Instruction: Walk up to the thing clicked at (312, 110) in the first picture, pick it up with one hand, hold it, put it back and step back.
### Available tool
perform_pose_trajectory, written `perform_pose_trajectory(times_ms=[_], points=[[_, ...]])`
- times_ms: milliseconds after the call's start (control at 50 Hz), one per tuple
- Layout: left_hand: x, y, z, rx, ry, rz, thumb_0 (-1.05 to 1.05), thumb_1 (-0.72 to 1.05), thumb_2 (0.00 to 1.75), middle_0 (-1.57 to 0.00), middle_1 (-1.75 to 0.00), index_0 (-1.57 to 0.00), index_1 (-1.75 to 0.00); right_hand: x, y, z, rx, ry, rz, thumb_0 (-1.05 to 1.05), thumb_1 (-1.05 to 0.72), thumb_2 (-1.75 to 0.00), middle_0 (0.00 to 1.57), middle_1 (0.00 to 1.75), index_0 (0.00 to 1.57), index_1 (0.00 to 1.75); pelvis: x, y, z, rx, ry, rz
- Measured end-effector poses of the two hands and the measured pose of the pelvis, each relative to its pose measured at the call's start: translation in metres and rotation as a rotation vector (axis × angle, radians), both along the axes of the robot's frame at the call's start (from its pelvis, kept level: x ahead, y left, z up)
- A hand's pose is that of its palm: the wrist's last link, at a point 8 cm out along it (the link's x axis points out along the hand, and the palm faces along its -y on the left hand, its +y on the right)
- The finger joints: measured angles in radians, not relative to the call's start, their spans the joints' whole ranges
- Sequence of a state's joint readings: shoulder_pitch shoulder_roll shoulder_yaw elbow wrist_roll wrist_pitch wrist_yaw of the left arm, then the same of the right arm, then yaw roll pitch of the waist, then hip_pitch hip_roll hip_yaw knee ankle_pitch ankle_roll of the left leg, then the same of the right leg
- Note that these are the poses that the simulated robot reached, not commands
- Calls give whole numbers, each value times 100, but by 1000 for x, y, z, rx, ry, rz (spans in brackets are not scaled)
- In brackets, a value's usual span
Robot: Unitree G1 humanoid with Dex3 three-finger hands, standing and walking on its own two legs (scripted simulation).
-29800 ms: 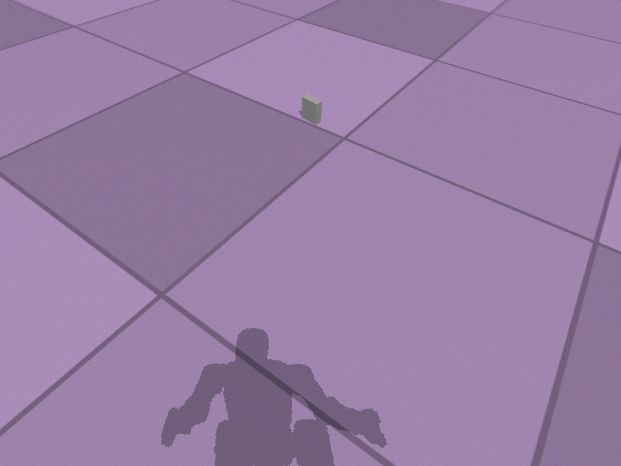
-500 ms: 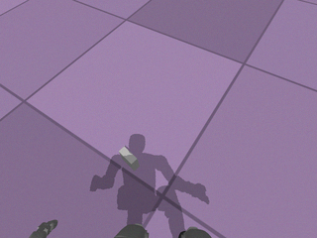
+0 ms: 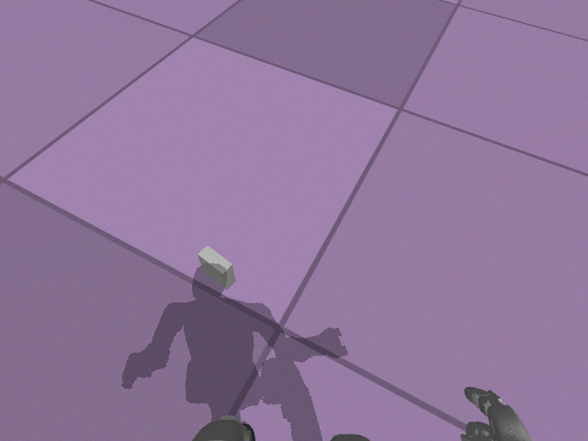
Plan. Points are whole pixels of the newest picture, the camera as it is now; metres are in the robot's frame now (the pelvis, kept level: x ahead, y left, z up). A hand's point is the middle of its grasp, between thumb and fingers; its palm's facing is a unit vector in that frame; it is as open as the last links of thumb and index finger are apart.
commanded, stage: step back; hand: left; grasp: from the side
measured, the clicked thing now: (217, 268) +0.70 +0.24 -0.69
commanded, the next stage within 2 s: stand in 1.96 s
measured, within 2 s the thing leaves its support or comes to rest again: neither
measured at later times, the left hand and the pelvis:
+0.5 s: hand out of the picture -0.02 +0.27 -0.14, palm faces +0.04 -0.92 -0.39, open 7.4 cm; pelvis -0.16 +0.00 +0.00, yaw +3 degrees
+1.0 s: hand out of the picture -0.26 +0.25 -0.13, palm faces +0.05 -0.90 -0.42, open 7.4 cm; pelvis -0.32 -0.03 +0.00, yaw +3 degrees
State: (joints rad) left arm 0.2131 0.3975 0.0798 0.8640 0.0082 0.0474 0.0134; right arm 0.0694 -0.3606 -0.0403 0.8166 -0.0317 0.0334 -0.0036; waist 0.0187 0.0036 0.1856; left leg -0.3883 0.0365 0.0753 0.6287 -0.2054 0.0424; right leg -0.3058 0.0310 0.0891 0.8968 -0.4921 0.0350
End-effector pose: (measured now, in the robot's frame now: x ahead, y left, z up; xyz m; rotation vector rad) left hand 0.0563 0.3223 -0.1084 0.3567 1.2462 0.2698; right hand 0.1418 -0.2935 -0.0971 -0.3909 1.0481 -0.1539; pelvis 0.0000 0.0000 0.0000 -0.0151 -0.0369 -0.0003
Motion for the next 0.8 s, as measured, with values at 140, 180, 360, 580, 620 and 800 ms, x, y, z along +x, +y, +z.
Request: perform_pose_trajectory(times_ms=[140, 180, 360, 580, 620, 800], points=[[-50, -27, 9, 2, -15, -28, 1, 90, 90, -20, -30, -21, -30, -68, -24, -20, 33, 55, -76, 0, -91, -89, 20, 30, 21, 30, -46, -15, -3, 9, -18, -19], [-60, -30, 16, 4, -21, -25, 1, 90, 90, -21, -30, -21, -30, -91, -28, -17, 35, 78, -94, 1, -91, -89, 20, 30, 21, 30, -56, -14, 3, 29, -13, -21], [-60, -13, 17, 22, -175, -52, 1, 90, 90, -21, -30, -21, -30, -187, -32, -16, -47, 199, -77, 1, -91, -90, 20, 30, 20, 30, -113, -3, -3, 23, 7, 53], [-122, -10, 8, -29, -154, -50, 1, 90, 90, -20, -30, -20, -30, -247, -17, 6, -55, 131, -59, 1, -91, -89, 21, 30, 21, 30, -187, -2, 5, -2, 4, 21], [-142, -13, 5, -27, -127, -57, 1, 90, 90, -20, -30, -20, -30, -251, -20, 6, -53, 97, -55, 1, -91, -89, 21, 30, 21, 30, -201, -5, 4, -1, 6, 7], [-251, -39, 3, -5, -20, -56, 1, 90, 90, -20, -30, -21, -30, -291, -48, -13, -18, 27, -73, 0, -91, -89, 20, 30, 21, 30, -269, -28, -6, -3, -5, -29]])
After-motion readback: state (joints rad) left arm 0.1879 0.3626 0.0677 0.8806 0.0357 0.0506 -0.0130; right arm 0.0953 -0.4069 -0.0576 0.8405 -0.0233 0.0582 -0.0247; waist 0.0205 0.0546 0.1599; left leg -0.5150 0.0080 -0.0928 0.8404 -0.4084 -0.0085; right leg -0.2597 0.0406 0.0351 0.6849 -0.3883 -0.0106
